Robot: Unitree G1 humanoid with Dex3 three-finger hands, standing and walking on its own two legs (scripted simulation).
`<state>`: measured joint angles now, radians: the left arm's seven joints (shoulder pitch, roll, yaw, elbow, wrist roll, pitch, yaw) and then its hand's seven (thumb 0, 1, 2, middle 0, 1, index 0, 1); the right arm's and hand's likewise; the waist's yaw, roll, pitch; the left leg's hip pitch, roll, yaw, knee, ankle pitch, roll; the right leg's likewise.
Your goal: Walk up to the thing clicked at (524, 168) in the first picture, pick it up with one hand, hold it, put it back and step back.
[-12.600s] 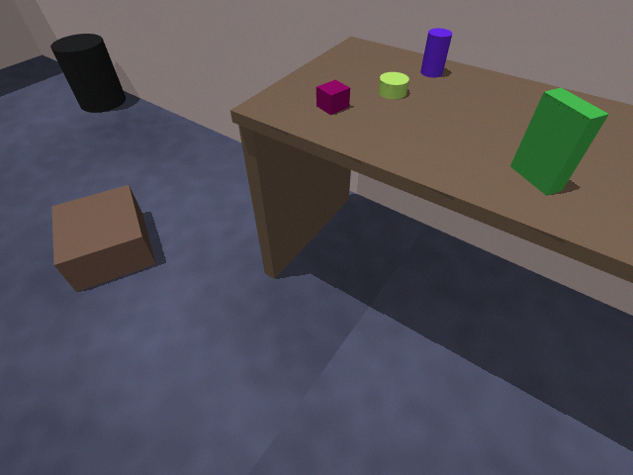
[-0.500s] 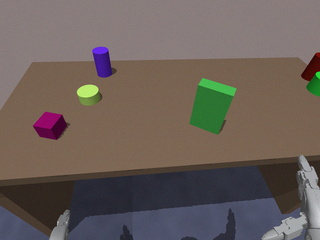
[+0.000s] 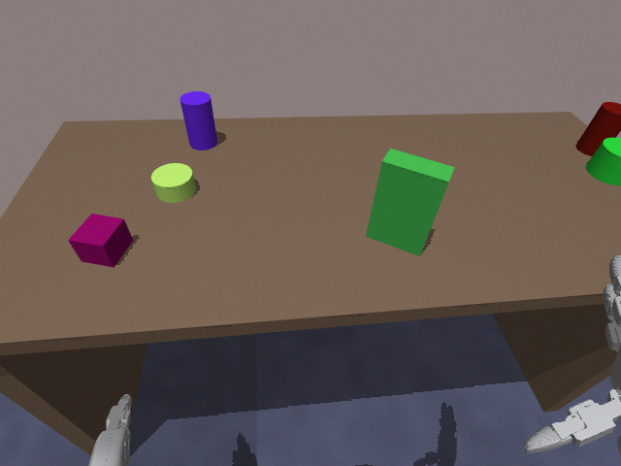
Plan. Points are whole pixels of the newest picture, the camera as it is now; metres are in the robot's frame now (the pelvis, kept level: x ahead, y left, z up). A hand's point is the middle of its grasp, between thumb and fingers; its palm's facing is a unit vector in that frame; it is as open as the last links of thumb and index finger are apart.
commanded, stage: rise first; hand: right
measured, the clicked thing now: (405, 205) +0.51 -0.17 +0.05
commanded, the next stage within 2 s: go down in 0.30 s
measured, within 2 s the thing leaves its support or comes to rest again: neither
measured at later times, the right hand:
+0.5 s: hand (582, 351) +0.19 -0.25 +0.14, palm faces +0.36 +0.83 -0.42, open 17.5 cm
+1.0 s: hand (601, 296) +0.25 -0.30 +0.16, palm faces +0.33 +0.91 -0.26, open 17.4 cm
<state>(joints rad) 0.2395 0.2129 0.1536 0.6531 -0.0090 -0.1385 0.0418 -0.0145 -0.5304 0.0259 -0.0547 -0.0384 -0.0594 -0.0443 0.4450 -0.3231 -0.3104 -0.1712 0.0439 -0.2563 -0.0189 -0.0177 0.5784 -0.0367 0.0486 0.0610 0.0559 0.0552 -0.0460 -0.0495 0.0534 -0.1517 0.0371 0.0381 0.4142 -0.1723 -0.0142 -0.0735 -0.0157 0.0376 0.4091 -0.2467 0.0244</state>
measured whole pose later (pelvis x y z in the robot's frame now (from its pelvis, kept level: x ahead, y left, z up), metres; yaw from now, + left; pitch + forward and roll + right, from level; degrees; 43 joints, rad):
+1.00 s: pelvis +0.01 +0.00 +0.00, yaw +0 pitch -3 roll +0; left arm 0.19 0.21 0.12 0.71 -0.01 -0.13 0.12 -0.01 -0.52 0.04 -0.05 -0.04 -0.05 -0.05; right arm 0.14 -0.40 -0.51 0.05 0.21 -0.21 0.23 -0.02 0.52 -0.01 0.07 0.04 0.08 0.03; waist -0.02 -0.03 0.00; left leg -0.18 0.04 0.04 0.44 -0.19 -0.02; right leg -0.11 -0.01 0.04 0.44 -0.27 0.02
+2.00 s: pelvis +0.00 +0.00 -0.01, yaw +1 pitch +5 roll +1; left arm 0.22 0.25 -0.06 0.69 -0.01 -0.23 0.21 -0.01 -0.57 0.07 -0.05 -0.04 -0.04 -0.06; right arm -0.57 -0.78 -0.59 0.91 0.23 -0.01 0.57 -0.02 0.54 -0.01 0.07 0.04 0.07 0.03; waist 0.04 0.00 -0.07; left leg -0.41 0.02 0.03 0.52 -0.20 -0.02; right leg -0.36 -0.03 0.03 0.58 -0.31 0.02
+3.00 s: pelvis +0.01 -0.01 -0.02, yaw +1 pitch +10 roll +2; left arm 0.24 0.26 -0.06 0.63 0.00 -0.21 0.20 -0.01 -0.57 0.08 -0.05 -0.04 -0.04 -0.06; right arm -0.75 -0.90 -0.59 1.10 0.18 -0.03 0.57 -0.02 0.55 -0.02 0.07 0.04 0.07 0.04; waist 0.09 0.00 -0.10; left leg -0.53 0.01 0.03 0.60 -0.23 -0.02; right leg -0.49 -0.04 0.04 0.69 -0.37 0.02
